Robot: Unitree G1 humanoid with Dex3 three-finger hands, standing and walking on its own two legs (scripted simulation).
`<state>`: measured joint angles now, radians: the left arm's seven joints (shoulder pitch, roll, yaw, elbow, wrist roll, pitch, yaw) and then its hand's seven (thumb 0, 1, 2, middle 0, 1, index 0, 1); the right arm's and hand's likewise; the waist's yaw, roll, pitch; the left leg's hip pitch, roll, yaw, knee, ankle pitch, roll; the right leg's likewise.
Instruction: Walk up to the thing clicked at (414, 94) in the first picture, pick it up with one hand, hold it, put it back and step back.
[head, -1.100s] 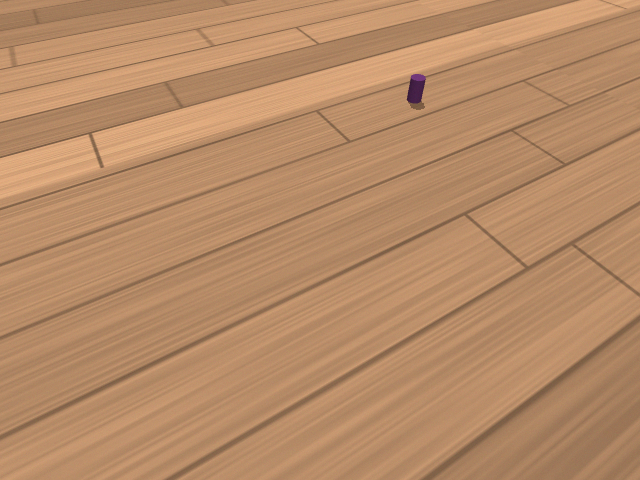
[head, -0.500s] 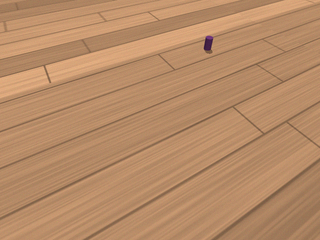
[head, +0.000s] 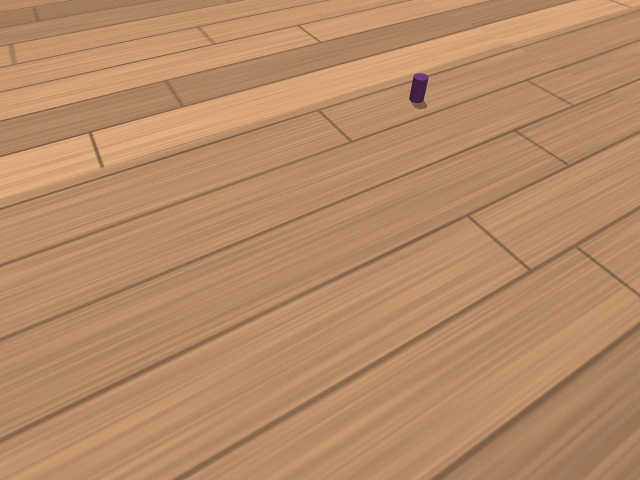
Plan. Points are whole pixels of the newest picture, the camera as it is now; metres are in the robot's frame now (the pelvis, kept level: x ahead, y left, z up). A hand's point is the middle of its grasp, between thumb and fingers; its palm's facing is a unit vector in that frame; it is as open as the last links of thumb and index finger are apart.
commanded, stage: stand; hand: left
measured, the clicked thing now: (418, 88) +2.26 -0.60 -0.71
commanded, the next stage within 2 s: walk up in 0.02 s
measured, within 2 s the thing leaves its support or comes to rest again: neither
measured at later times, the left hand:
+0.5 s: hand (231, 402) +0.26 +0.14 -0.13, palm faces -0.10 -0.91 -0.40, open 7.3 cm
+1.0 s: hand (293, 250) +0.58 +0.06 -0.17, palm faces -0.34 -0.87 -0.34, open 7.4 cm
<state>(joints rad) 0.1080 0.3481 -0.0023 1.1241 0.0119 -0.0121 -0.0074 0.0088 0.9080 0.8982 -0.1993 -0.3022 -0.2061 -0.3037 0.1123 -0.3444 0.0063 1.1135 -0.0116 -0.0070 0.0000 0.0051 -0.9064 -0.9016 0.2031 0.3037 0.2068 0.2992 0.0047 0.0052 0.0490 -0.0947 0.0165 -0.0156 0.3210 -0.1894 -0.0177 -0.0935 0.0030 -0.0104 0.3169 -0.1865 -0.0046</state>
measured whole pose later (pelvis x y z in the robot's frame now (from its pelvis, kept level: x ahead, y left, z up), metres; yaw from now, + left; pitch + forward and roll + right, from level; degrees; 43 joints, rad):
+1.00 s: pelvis +0.45 -0.19 -0.02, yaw -19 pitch -1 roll +0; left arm 0.29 0.45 0.02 0.96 -0.01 -0.07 -0.05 0.01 0.91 0.90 -0.20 -0.30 -0.20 -0.30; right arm 0.18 -0.38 -0.08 0.87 -0.03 -0.10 0.07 0.00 -0.91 -0.90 0.20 0.30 0.21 0.30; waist 0.00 -0.05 0.04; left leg -0.30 0.06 0.14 0.54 -0.22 0.01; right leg -0.32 0.01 0.06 1.15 -0.37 -0.06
